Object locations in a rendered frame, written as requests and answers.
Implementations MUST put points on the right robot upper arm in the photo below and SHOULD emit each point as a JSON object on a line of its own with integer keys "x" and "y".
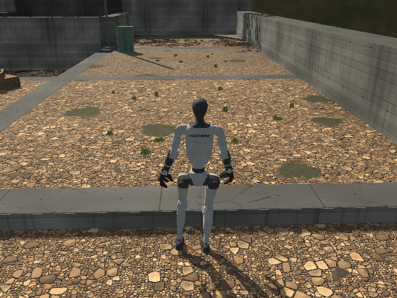
{"x": 218, "y": 131}

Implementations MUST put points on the right robot hand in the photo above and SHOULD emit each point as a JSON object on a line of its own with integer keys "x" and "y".
{"x": 225, "y": 175}

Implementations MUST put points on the right robot shin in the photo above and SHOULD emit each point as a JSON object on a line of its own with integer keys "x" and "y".
{"x": 207, "y": 226}

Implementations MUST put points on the right robot foot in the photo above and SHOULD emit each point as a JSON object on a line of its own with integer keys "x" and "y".
{"x": 205, "y": 248}

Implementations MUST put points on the left robot upper arm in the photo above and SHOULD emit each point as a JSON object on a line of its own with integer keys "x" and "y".
{"x": 176, "y": 140}

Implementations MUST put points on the robot right forearm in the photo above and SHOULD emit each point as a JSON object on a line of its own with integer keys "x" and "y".
{"x": 227, "y": 164}

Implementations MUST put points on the left robot hand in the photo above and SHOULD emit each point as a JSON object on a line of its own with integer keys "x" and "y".
{"x": 162, "y": 179}

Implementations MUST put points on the robot left forearm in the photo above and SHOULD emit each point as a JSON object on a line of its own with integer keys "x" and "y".
{"x": 167, "y": 164}

